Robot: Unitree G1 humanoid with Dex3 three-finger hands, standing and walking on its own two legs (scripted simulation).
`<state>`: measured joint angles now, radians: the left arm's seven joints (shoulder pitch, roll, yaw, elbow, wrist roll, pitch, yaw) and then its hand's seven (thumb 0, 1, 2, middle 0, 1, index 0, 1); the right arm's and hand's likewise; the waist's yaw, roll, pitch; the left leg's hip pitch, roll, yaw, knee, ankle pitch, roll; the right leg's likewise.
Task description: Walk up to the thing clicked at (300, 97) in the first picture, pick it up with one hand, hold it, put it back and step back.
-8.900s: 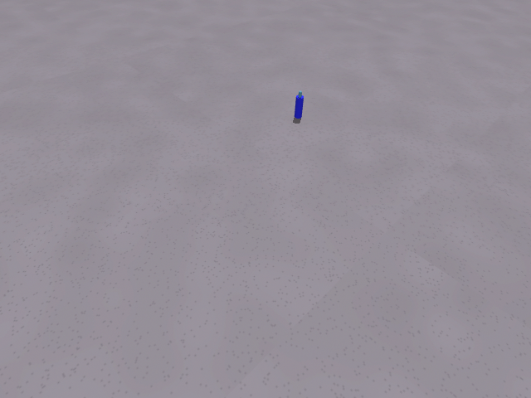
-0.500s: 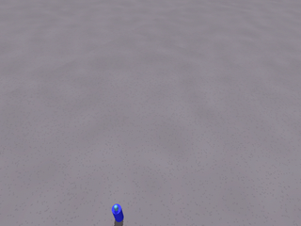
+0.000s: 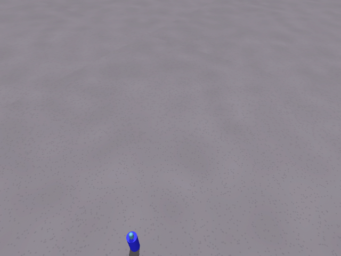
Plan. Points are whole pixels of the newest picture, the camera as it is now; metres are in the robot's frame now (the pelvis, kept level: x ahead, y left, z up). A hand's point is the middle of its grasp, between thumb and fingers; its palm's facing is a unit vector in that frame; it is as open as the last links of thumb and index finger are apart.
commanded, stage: stand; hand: left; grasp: from the side
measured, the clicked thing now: (132, 240) +0.39 +0.19 -0.69
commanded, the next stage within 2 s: go down in 0.18 s
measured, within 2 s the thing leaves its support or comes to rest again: neither
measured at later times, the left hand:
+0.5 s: hand out of the picture +0.14 +0.25 -0.16, palm faces +0.05 -0.95 -0.32, open 10.5 cm
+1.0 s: hand out of the picture +0.13 +0.27 -0.19, palm faces +0.07 -0.94 -0.32, open 17.1 cm
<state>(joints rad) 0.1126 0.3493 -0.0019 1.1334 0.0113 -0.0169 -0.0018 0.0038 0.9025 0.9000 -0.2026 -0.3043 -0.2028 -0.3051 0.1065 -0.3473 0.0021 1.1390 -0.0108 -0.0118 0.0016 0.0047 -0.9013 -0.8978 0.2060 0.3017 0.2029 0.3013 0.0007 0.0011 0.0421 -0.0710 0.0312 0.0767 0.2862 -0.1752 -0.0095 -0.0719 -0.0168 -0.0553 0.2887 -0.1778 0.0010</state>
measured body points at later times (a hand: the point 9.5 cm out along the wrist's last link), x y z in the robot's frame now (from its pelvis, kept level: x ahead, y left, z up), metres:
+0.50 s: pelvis -0.02 +0.00 -0.02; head +0.05 +0.01 +0.43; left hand +0.14 +0.30 -0.14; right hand +0.08 -0.27 -0.14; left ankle -0.01 +0.12 -0.75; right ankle -0.01 -0.12 -0.75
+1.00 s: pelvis -0.02 +0.01 -0.07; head +0.06 +0.03 +0.38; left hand +0.12 +0.32 -0.17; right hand +0.14 -0.25 -0.16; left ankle -0.01 +0.12 -0.75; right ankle -0.01 -0.12 -0.75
